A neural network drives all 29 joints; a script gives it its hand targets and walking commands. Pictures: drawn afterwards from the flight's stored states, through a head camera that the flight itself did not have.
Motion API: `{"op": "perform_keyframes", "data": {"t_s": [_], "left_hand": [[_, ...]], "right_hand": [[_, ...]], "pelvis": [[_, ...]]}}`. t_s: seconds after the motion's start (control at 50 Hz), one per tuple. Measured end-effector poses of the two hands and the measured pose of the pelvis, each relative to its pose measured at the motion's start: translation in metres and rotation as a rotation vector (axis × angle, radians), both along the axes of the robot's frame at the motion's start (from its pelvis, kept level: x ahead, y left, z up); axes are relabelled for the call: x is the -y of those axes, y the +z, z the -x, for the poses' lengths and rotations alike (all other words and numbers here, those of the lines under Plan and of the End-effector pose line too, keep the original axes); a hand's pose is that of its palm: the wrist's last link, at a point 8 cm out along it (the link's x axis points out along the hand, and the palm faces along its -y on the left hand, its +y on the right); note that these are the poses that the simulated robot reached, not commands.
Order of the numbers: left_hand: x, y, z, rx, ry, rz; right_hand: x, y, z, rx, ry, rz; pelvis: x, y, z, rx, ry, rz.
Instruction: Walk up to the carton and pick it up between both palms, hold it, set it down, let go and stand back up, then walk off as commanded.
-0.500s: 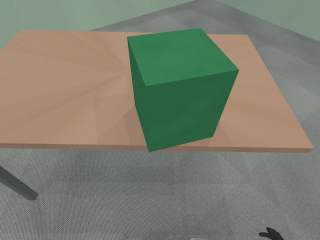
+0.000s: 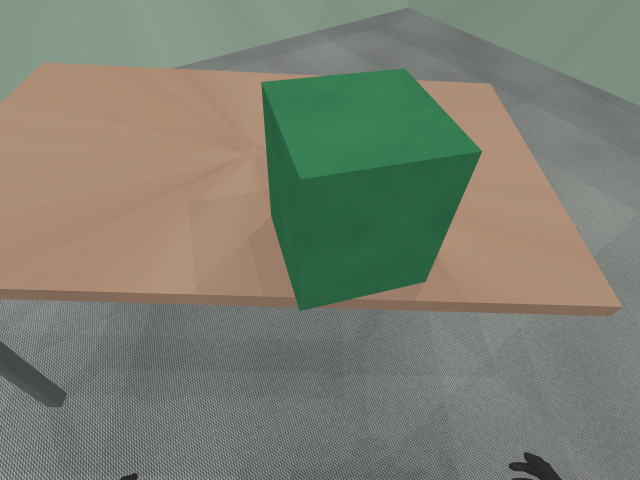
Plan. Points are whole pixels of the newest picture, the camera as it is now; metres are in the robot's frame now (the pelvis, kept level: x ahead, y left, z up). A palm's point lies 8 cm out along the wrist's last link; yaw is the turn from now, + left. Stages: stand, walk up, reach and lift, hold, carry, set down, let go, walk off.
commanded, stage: walk up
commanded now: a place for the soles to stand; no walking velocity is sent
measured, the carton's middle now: (351, 191) +0.52 -0.02 +0.07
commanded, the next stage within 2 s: none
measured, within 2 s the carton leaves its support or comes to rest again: neither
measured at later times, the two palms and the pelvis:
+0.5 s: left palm out of the picture +0.11 +0.25 -0.10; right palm out of the picture +0.13 -0.34 -0.11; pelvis +0.04 -0.05 +0.00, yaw +0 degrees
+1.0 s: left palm (116, 470) +0.17 +0.29 -0.13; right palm (550, 450) +0.19 -0.29 -0.08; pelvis +0.11 +0.00 +0.00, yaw +0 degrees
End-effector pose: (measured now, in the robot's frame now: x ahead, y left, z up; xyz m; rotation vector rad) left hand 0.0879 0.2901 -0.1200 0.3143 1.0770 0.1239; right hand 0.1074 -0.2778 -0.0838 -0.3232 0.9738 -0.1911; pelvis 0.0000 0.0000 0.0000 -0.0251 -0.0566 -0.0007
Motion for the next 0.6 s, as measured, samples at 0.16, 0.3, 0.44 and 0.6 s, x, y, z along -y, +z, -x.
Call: {"op": "perform_keyframes", "data": {"t_s": [0.16, 0.3, 0.44, 0.6], "left_hand": [[0.000, 0.001, -0.001, 0.006, -0.001, 0.004], [0.008, 0.003, -0.007, -0.013, -0.015, 0.009], [0.033, 0.010, -0.022, -0.022, -0.020, -0.035], [0.047, 0.032, -0.011, -0.085, 0.008, -0.082]], "right_hand": [[0.000, 0.001, -0.001, 0.008, -0.001, 0.000], [0.018, -0.001, -0.001, 0.007, -0.045, -0.001], [0.050, -0.020, -0.011, -0.027, -0.072, -0.038], [0.065, -0.016, -0.044, -0.031, -0.065, -0.072]], "pelvis": [[0.000, 0.000, 0.000, 0.000, 0.000, 0.000], [0.010, -0.001, -0.010, -0.007, -0.003, -0.010], [0.041, -0.005, -0.033, -0.025, -0.004, -0.049], [0.061, 0.010, -0.065, -0.022, 0.000, -0.071]]}}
